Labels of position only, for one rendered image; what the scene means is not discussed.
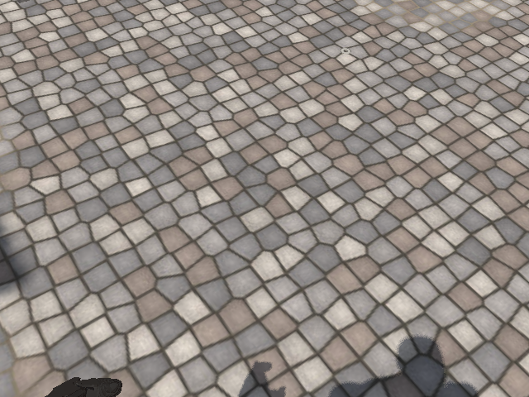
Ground robot left hand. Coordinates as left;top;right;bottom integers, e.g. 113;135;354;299
45;377;122;397

